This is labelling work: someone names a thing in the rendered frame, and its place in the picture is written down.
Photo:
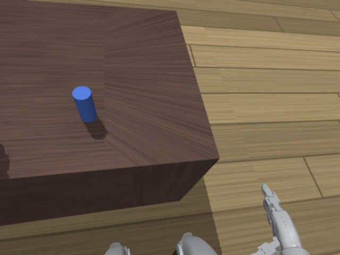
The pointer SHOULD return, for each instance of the can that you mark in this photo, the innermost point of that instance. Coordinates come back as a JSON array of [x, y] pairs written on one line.
[[85, 104]]

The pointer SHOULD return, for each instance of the right robot hand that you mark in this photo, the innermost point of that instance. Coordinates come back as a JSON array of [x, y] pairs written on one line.
[[285, 234]]

